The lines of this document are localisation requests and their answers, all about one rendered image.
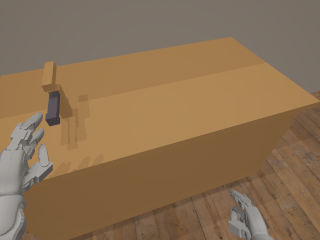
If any robot right hand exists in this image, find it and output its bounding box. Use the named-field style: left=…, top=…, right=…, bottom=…
left=228, top=190, right=269, bottom=240

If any left robot forearm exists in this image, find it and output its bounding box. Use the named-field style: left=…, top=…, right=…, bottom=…
left=0, top=194, right=27, bottom=240

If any robot left hand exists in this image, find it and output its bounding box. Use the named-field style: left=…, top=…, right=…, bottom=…
left=0, top=112, right=53, bottom=196

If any tap lever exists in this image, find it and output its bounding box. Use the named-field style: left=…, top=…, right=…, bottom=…
left=45, top=91, right=60, bottom=126

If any counter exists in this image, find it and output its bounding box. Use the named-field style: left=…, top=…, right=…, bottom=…
left=0, top=37, right=320, bottom=240

